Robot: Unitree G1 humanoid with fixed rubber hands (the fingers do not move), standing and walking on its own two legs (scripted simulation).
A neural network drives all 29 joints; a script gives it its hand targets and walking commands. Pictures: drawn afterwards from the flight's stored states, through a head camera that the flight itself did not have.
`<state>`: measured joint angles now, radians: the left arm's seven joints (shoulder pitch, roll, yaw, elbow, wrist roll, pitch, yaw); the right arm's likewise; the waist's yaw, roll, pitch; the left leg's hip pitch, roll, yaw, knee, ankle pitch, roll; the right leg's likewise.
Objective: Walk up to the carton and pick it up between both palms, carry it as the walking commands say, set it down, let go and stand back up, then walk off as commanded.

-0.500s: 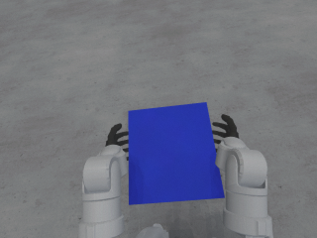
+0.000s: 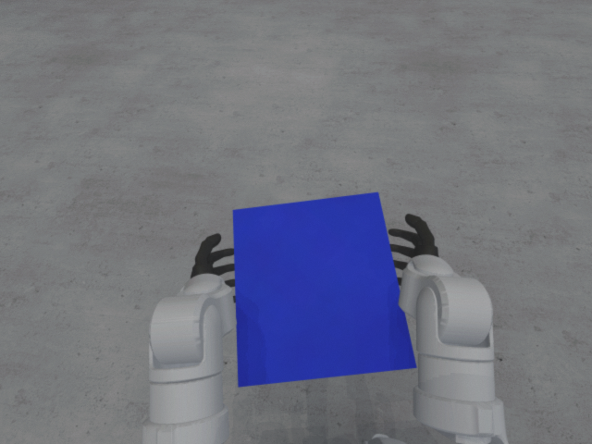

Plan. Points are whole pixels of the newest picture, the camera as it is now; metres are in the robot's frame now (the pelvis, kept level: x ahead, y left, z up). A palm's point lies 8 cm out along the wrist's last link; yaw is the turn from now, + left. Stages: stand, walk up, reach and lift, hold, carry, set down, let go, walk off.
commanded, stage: carry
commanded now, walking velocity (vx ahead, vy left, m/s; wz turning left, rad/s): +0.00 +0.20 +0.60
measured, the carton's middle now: (316, 299) +0.33 +0.01 -0.02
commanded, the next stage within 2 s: none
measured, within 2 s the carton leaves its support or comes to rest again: neither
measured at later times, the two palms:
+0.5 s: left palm out of the picture +0.18 +0.38 +0.05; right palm (202, 304) +0.29 +0.14 +0.07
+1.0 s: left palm out of the picture +0.01 +0.57 +0.05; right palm out of the picture +0.18 +0.37 +0.08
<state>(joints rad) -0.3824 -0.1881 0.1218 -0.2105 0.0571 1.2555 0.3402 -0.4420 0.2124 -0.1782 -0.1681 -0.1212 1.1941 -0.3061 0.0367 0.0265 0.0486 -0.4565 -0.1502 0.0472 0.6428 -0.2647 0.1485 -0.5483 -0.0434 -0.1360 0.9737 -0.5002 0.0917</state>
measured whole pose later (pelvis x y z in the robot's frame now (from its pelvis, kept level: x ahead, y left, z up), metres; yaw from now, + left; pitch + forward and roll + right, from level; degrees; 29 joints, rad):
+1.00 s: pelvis -0.16 +0.29 +0.00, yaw +35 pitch +4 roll -1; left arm -0.34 -0.17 0.14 -0.17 0.09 1.25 0.27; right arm -0.46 0.22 -0.16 -0.11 -0.10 1.21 -0.37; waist 0.00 -0.02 0.02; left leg -0.48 -0.06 0.04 0.74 -0.33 0.08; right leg -0.58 -0.09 -0.09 1.17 -0.62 0.11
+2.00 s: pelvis -0.41 +0.40 +0.00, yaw +59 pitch +5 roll +0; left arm -0.43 -0.21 0.14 -0.15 0.14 1.23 0.23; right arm -0.39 0.19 -0.16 -0.23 -0.08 1.24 -0.34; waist -0.04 -0.02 -0.03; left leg -0.42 0.05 -0.02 0.69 -0.34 -0.01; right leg -0.45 -0.08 -0.21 0.70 -0.32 -0.04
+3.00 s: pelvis -0.47 +0.36 +0.01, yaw +59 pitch +2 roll +0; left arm -0.21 -0.14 0.08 -0.10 0.12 1.07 0.13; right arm -0.22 0.14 -0.08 -0.10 -0.12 1.04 -0.15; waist -0.01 -0.02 -0.07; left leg -0.45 0.03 0.02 0.63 -0.22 -0.01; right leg -0.46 -0.08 -0.15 0.59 -0.16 -0.02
